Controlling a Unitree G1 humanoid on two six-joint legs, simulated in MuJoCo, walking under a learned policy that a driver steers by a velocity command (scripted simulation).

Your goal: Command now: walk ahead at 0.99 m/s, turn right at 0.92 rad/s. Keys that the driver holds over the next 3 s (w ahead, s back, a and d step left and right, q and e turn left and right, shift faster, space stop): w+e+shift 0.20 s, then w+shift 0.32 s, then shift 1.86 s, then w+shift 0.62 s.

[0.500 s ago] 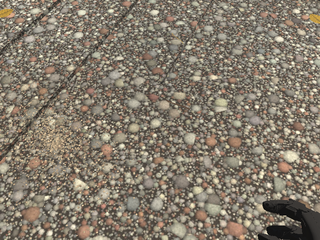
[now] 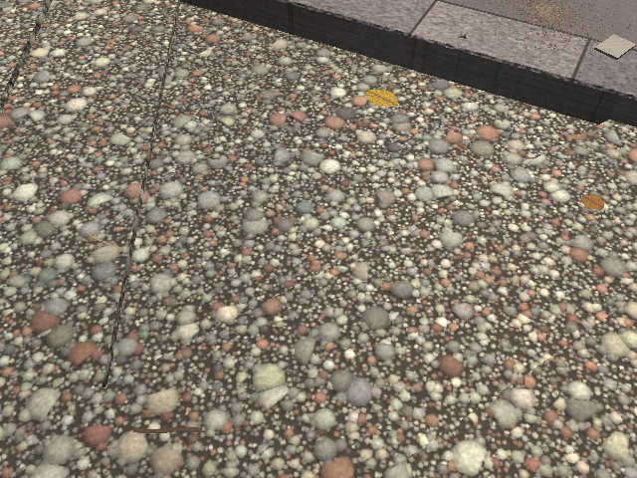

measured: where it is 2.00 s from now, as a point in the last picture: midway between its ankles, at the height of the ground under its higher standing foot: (341, 316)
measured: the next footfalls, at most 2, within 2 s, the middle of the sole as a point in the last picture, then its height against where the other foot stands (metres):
left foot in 0.38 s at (276, 423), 0.03 m lower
right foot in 0.78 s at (387, 311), level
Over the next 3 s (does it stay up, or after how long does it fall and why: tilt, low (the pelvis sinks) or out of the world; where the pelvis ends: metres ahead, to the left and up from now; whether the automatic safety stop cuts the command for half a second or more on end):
stays up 1.07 -0.11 -0.02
